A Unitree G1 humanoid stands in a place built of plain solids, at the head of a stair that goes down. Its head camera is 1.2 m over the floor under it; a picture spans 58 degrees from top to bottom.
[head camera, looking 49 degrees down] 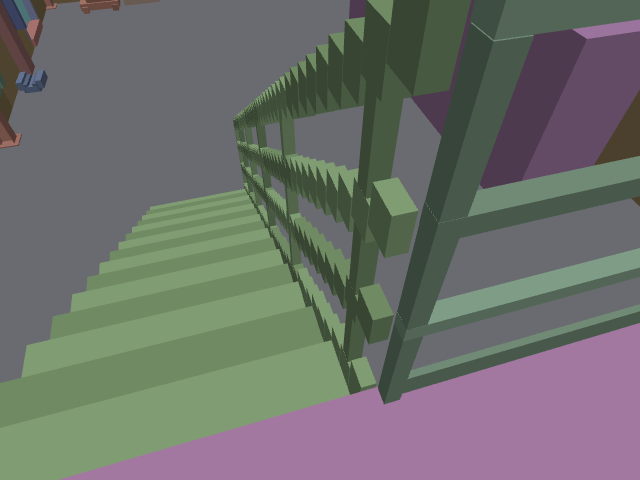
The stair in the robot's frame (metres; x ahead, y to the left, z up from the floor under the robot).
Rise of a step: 0.18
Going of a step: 0.27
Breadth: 1.28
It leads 16 degrees to the left of straight ahead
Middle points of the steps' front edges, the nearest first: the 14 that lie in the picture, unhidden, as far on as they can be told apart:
0.31 0.46 0.00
0.57 0.53 -0.18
0.83 0.60 -0.36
1.08 0.68 -0.54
1.34 0.75 -0.72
1.59 0.83 -0.90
1.85 0.90 -1.09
2.10 0.98 -1.27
2.36 1.05 -1.45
2.62 1.12 -1.63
2.87 1.20 -1.81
3.13 1.27 -1.99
3.38 1.35 -2.17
3.64 1.42 -2.35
